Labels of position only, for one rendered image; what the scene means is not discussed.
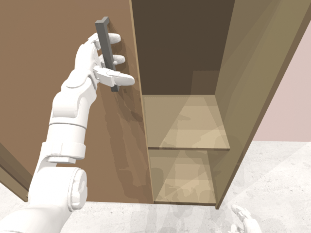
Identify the left robot forearm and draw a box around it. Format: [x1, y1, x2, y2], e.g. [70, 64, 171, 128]
[28, 68, 97, 204]

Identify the left robot hand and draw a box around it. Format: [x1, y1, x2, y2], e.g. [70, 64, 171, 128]
[75, 33, 135, 87]

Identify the right robot hand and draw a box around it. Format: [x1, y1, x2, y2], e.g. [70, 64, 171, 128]
[228, 204, 262, 233]

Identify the wardrobe door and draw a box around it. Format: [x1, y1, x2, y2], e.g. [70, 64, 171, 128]
[0, 0, 154, 204]
[0, 142, 33, 191]

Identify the robot left upper arm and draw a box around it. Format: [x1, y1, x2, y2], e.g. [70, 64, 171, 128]
[0, 166, 87, 233]

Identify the handle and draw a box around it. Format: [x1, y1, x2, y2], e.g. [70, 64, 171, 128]
[95, 17, 120, 92]

